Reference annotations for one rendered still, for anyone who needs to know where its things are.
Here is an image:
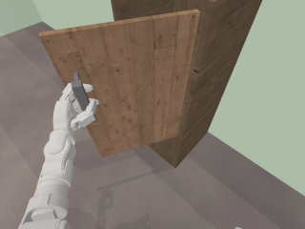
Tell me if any robot left hand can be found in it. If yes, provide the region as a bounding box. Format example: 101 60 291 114
52 83 99 135

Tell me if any robot left forearm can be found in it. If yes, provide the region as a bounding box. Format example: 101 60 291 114
18 130 76 229

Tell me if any left robot upper arm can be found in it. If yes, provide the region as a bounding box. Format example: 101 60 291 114
20 218 70 229

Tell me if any cupboard door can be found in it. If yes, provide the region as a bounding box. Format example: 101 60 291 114
38 9 200 157

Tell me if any handle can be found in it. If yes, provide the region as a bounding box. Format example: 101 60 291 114
71 71 97 124

